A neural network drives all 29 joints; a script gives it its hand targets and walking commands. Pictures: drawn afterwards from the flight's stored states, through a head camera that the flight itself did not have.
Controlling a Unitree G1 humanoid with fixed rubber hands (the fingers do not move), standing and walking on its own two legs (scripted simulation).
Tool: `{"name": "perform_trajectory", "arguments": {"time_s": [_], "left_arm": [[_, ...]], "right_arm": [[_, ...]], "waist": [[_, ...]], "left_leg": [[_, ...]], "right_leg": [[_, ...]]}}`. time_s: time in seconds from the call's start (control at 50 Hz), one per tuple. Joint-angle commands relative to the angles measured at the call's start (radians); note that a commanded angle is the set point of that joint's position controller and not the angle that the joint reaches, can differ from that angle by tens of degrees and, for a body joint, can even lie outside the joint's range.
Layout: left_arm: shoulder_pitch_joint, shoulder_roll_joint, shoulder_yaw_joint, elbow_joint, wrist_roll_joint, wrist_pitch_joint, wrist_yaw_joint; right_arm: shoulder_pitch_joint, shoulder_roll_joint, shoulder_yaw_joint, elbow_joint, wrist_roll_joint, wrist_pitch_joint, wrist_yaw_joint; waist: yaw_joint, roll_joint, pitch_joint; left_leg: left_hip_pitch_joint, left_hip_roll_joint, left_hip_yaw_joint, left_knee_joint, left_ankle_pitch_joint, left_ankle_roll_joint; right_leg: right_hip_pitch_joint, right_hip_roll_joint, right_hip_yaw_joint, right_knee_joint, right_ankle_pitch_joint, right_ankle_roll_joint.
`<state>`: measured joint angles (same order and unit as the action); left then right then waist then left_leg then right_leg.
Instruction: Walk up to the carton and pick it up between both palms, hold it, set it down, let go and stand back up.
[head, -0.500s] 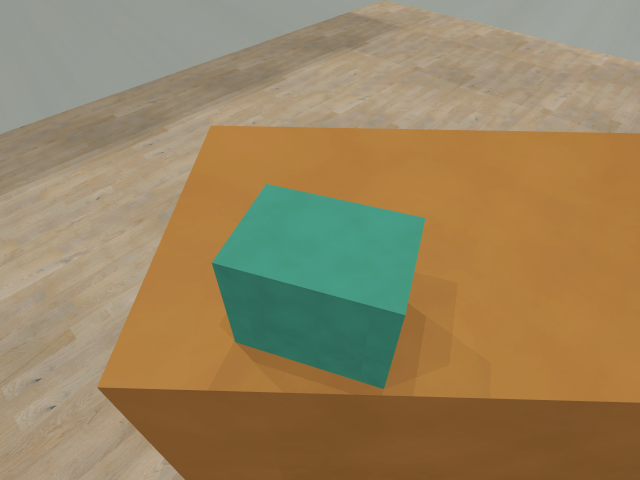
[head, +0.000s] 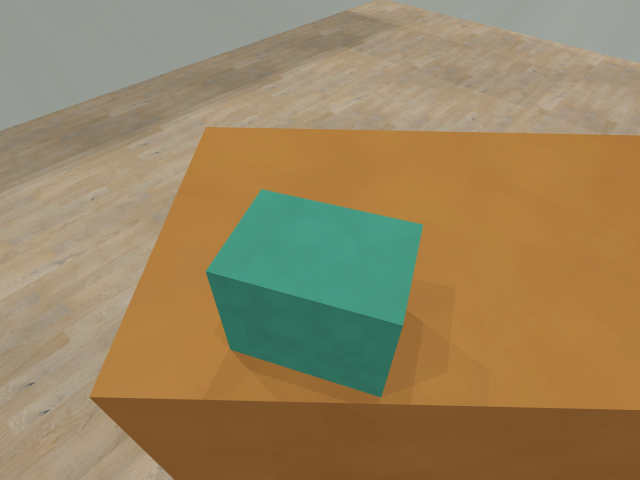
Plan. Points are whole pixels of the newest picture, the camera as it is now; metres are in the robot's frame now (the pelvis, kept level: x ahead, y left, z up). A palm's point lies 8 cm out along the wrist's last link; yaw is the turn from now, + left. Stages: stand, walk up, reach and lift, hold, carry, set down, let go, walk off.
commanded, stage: stand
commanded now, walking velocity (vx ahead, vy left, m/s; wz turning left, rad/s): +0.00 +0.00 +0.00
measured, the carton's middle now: (320, 291) +0.39 +0.01 +0.01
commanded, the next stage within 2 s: none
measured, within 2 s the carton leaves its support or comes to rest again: neither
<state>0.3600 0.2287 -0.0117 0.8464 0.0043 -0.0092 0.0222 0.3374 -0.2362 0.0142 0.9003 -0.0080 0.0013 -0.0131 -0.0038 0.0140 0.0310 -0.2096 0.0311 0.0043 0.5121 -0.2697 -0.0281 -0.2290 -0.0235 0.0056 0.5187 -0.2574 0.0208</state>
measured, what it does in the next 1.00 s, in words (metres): stands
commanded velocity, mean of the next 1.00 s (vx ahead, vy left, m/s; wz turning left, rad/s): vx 0.00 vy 0.00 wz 0.00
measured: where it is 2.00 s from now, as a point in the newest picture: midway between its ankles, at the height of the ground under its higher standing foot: outside the picture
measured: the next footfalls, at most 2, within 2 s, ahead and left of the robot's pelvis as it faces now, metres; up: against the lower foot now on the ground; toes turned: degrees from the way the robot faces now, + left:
none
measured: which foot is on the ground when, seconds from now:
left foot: down 0.00-1.00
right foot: down 0.00-1.00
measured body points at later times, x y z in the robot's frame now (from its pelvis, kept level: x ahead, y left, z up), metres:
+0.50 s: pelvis +0.00 +0.00 +0.00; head +0.01 +0.00 +0.45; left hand +0.04 +0.25 -0.14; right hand +0.03 -0.25 -0.15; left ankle +0.00 +0.14 -0.74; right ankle +0.01 -0.13 -0.74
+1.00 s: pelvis +0.01 +0.01 +0.00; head +0.02 +0.00 +0.45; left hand +0.03 +0.25 -0.14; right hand +0.02 -0.24 -0.15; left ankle +0.00 +0.14 -0.74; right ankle +0.01 -0.13 -0.74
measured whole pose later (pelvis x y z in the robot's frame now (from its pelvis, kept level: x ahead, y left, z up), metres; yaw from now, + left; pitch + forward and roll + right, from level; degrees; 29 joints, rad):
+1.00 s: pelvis +0.01 +0.01 +0.00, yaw +0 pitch -2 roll +0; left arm 0.34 0.22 -0.01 0.93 0.00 0.00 0.03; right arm 0.34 -0.22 0.01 0.95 -0.01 0.00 -0.02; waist -0.01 0.01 0.04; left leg -0.19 0.03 0.01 0.49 -0.27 -0.02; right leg -0.21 -0.03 0.02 0.49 -0.25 0.03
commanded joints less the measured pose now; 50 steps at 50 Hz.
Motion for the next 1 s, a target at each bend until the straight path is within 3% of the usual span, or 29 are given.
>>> {"name": "perform_trajectory", "arguments": {"time_s": [0.0,0.98], "left_arm": [[0.05,0.153,0.041,-0.052,0.001,-0.019,0.008],[0.041,0.128,0.033,0.034,-0.004,-0.01,0.012]], "right_arm": [[0.048,-0.137,-0.034,-0.048,0.001,-0.017,-0.007],[0.068,-0.121,-0.03,0.009,0.003,-0.016,-0.018]], "waist": [[0.001,-0.01,0.035],[0.0,-0.012,0.044]], "left_leg": [[-0.033,0.063,-0.062,-0.112,0.077,0.036],[-0.022,0.071,-0.062,-0.139,0.102,0.04]], "right_leg": [[-0.02,-0.068,0.076,-0.124,0.069,-0.034],[0.007,-0.067,0.076,-0.13,0.102,-0.028]]}}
